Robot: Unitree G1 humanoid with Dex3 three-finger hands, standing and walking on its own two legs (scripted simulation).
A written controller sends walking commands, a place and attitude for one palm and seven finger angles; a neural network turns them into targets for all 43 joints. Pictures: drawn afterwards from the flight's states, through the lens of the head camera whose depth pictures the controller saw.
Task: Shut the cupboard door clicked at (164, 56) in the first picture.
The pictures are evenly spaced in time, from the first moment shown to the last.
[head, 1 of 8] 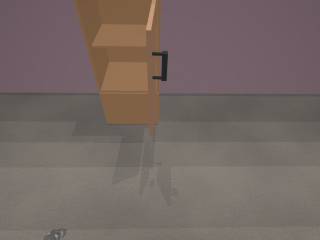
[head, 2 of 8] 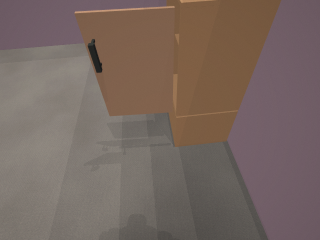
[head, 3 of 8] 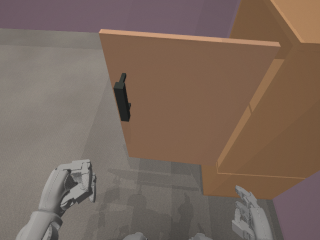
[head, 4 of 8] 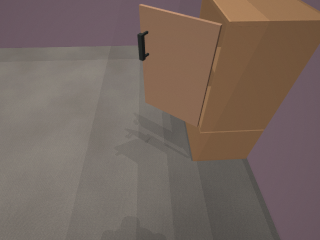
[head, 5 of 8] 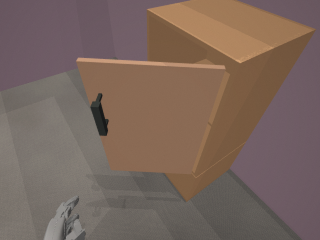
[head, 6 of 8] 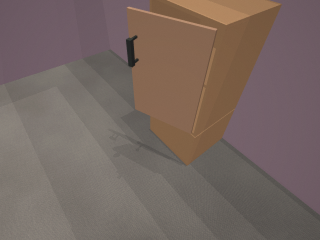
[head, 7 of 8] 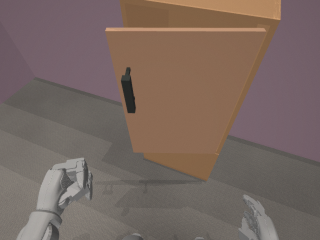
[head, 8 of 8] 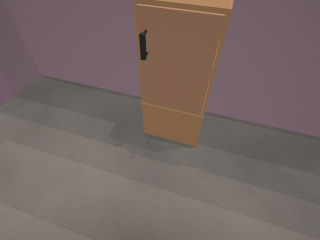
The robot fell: no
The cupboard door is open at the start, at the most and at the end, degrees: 87 87 0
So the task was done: yes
